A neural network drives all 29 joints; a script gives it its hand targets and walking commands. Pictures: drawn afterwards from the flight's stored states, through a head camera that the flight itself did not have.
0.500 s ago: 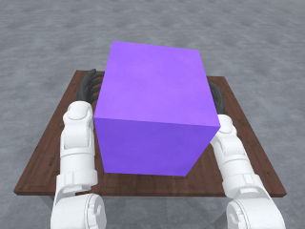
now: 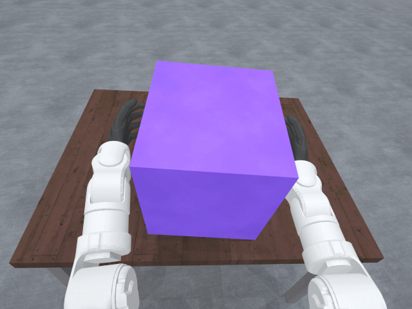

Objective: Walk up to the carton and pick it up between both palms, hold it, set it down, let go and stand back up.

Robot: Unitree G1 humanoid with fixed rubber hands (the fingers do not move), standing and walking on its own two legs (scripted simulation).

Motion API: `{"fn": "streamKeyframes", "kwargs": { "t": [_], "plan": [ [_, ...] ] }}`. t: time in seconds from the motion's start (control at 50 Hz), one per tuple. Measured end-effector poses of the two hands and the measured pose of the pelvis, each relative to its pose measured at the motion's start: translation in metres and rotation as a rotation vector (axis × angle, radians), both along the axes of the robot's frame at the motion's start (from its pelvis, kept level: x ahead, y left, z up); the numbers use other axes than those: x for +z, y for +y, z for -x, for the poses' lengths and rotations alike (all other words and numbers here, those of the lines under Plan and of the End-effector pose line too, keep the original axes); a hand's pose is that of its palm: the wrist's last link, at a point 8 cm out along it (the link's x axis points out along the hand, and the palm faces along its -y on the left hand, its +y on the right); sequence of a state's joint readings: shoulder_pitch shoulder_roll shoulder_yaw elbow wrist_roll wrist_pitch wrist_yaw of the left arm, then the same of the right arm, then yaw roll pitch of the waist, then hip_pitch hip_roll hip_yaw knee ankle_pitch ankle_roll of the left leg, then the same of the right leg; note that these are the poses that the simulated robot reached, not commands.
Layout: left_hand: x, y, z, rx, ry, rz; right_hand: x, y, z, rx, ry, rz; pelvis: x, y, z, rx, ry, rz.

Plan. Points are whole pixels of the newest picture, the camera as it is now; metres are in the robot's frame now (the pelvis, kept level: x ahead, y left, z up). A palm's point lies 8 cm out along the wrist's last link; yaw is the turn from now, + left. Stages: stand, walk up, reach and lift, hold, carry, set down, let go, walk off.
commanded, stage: set down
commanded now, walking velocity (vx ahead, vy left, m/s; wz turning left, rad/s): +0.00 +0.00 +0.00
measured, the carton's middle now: (208, 154) +0.40 -0.03 +0.08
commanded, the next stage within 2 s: none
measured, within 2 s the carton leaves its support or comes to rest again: neither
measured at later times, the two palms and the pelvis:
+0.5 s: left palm (134, 135) +0.43 +0.12 +0.13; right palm (295, 163) +0.34 -0.21 +0.11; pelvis +0.00 +0.00 +0.00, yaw -1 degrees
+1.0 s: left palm (137, 136) +0.45 +0.12 +0.10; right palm (289, 170) +0.35 -0.21 +0.08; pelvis +0.01 +0.01 +0.00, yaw -2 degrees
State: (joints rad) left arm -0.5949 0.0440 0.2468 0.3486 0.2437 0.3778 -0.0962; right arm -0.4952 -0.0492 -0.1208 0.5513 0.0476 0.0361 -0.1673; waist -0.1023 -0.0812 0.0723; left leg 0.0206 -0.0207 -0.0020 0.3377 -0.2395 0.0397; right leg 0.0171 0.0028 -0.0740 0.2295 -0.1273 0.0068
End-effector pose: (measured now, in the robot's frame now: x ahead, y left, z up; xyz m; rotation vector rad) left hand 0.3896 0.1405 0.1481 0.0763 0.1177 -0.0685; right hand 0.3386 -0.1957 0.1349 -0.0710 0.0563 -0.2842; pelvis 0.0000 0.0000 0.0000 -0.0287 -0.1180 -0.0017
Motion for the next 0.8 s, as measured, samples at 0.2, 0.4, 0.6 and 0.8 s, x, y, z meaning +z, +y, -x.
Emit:
{"fn": "streamKeyframes", "kwargs": {
  "t": [0.2, 0.4, 0.6, 0.8],
  "plan": [
    [0.003, -0.009, -0.014, -0.045, 0.011, -0.010, -0.007, -0.006, 0.002, -0.048, 0.009, -0.013, 0.001, 0.003, 0.004, -0.003, 0.019, -0.004],
    [-0.013, -0.020, -0.030, -0.082, 0.058, -0.002, -0.022, -0.014, -0.001, -0.077, 0.049, -0.018, 0.001, 0.005, 0.000, -0.024, 0.035, -0.005],
    [-0.026, -0.019, -0.043, -0.089, 0.055, -0.019, -0.031, -0.012, -0.012, -0.082, 0.046, -0.016, 0.001, 0.003, -0.010, -0.021, 0.077, 0.001],
    [-0.039, -0.018, -0.053, -0.111, 0.094, -0.024, -0.045, -0.010, -0.015, -0.103, 0.087, -0.015, 0.001, 0.004, -0.015, -0.012, 0.093, 0.004]
  ]
}}
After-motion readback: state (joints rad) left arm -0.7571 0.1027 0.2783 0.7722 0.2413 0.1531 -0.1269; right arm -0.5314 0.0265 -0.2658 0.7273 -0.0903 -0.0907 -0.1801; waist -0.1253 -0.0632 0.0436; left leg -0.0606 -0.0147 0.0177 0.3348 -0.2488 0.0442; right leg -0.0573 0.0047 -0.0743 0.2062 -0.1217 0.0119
